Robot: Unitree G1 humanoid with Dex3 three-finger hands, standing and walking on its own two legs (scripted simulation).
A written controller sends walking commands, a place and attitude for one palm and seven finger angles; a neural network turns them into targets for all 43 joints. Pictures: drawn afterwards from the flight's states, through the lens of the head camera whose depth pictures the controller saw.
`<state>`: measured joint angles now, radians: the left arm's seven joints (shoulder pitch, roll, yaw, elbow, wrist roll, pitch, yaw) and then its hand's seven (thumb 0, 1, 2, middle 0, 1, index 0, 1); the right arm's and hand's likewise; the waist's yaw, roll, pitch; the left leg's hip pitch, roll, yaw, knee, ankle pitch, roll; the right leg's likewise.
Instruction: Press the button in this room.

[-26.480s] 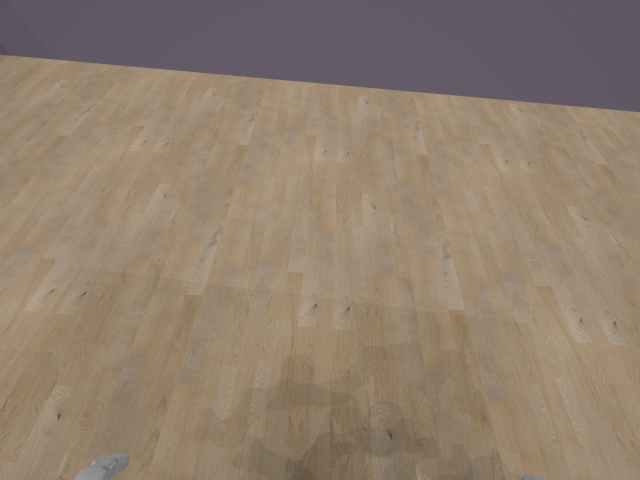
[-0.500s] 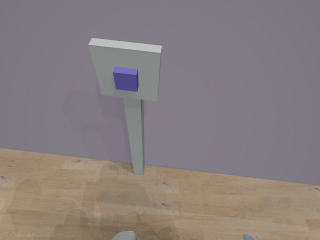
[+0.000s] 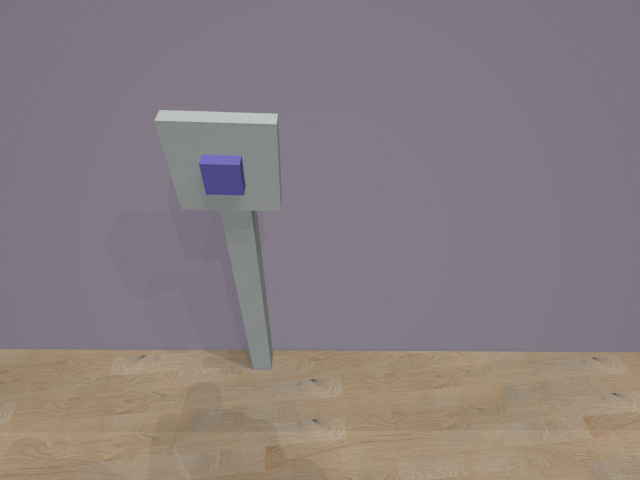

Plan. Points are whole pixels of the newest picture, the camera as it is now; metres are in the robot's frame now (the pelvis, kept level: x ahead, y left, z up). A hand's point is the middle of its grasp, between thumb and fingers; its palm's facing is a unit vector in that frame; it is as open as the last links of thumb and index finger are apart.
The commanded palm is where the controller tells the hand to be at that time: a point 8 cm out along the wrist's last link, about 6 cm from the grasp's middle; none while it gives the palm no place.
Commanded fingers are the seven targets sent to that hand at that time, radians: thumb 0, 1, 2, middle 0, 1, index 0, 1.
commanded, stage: come to a stop and stand still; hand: left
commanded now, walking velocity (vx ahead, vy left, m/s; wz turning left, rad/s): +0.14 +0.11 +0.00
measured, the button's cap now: (223, 174) +0.55 +0.17 +0.07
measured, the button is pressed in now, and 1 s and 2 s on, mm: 0 0 0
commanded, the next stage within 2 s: look again from close up in 0.88 s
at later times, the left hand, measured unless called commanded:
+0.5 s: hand out of the picture -0.07 +0.16 -0.19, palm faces +0.14 -0.98 -0.15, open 7.4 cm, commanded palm none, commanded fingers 0.00 0.90 0.90 -0.20 -0.30 -0.20 -0.30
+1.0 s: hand out of the picture +0.03 +0.21 -0.18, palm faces +0.03 -0.98 -0.22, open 7.4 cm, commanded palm none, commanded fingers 0.00 0.90 0.90 -0.20 -0.30 -0.20 -0.30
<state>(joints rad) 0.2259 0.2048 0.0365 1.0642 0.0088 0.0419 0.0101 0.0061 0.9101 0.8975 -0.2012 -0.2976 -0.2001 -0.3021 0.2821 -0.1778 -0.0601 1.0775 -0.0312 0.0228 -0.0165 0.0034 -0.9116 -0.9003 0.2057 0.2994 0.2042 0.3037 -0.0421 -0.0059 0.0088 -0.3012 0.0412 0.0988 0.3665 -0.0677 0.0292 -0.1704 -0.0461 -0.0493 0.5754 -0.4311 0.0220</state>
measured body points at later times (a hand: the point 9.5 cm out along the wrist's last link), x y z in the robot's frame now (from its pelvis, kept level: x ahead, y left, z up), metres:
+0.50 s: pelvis +0.01 +0.01 -0.01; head +0.03 +0.02 +0.44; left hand -0.08 +0.21 -0.17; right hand +0.04 -0.22 -0.17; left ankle +0.00 +0.14 -0.74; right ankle -0.05 -0.13 -0.74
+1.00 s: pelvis +0.00 +0.03 +0.00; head +0.01 +0.04 +0.45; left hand +0.03 +0.26 -0.16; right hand +0.02 -0.20 -0.16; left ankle +0.00 +0.14 -0.74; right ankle -0.05 -0.13 -0.74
